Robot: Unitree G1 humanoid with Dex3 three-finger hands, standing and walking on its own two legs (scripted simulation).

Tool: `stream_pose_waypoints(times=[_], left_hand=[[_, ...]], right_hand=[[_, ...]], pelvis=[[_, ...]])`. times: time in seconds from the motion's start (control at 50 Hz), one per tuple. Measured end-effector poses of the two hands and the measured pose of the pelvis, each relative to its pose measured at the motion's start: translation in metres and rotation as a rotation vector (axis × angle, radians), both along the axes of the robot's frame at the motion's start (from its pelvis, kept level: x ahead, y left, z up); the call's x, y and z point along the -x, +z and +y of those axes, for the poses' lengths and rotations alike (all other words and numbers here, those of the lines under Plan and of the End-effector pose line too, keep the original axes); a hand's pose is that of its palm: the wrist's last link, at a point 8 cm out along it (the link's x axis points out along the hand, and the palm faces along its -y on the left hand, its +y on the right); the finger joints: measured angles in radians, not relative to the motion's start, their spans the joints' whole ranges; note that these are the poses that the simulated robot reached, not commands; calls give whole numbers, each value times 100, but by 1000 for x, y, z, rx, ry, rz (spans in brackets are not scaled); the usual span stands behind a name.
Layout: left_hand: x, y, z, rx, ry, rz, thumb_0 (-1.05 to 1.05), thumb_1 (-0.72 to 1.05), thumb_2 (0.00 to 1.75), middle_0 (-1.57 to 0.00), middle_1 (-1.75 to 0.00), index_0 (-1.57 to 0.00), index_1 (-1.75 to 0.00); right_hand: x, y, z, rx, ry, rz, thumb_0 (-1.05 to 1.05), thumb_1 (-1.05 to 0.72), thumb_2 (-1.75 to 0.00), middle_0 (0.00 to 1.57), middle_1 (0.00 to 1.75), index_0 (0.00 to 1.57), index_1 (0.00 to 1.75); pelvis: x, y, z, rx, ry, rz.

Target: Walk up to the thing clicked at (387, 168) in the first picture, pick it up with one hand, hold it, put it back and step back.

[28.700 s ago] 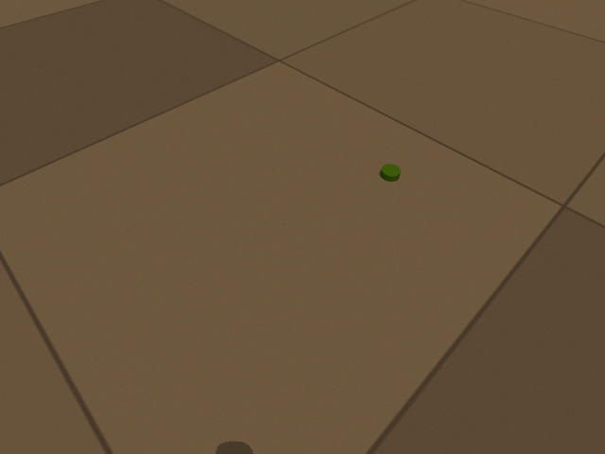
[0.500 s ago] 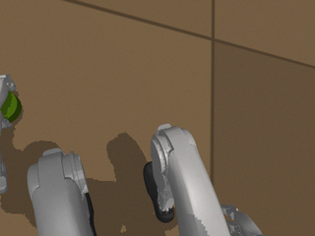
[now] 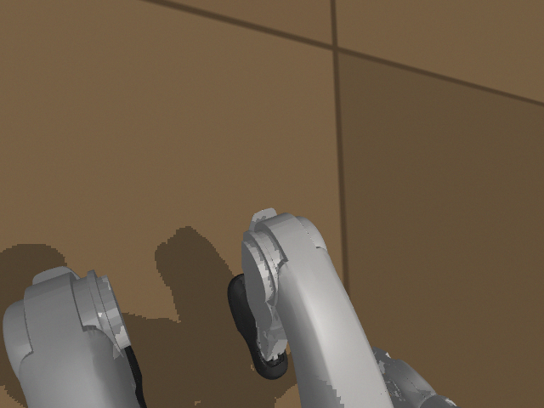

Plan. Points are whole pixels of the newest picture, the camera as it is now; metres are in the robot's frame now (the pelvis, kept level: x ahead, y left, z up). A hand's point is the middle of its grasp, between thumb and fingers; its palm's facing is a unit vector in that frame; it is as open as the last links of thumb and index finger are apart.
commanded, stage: rest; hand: left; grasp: from above
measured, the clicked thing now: out of the picture +0.45 +0.32 -0.25
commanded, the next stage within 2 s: open in 0.84 s
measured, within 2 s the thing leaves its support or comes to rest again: rests again in 0.40 s
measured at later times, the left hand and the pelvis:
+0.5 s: hand out of the picture +0.44 +0.30 -0.24, palm faces -0.43 -0.14 -0.89, open 10.7 cm; pelvis +0.00 +0.00 +0.00, yaw -2 degrees
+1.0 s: hand out of the picture +0.44 +0.30 -0.25, palm faces -0.43 -0.14 -0.89, open 10.7 cm; pelvis -0.01 +0.01 +0.00, yaw -3 degrees
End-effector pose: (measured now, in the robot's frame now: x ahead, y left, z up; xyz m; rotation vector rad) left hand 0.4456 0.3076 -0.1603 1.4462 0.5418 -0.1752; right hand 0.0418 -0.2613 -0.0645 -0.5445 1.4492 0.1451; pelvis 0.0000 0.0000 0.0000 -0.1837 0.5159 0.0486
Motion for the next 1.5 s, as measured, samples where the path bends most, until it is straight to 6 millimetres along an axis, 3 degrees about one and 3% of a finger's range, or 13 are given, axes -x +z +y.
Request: stream_pose_waypoints(times=[0.38,1.02,1.16,1.5], left_hand=[[-1,-20,1,7,-1,-6,0,-13,58,-51,-66,-64,-69],[0,-29,-1,5,-13,-6,1,-12,59,-49,-67,-62,-70],[2,-31,-1,6,-7,-3,0,-12,63,-41,-75,-50,-76],[-6,-29,3,-4,7,-2,0,-44,91,-13,-100,-15,-99]], right_hand=[[-1,15,4,-2,83,7,0,-91,-90,20,30,20,30],[8,29,15,-17,145,0,0,-91,-90,20,30,20,30],[7,32,16,-22,163,-3,0,-90,-90,20,30,20,30],[15,37,17,-18,148,20,0,-90,-90,20,30,20,30]], pelvis=[[2,-1,4,29,-10,-32],[9,0,9,61,-26,-74],[10,1,9,63,-25,-80],[10,5,9,68,-29,-73]])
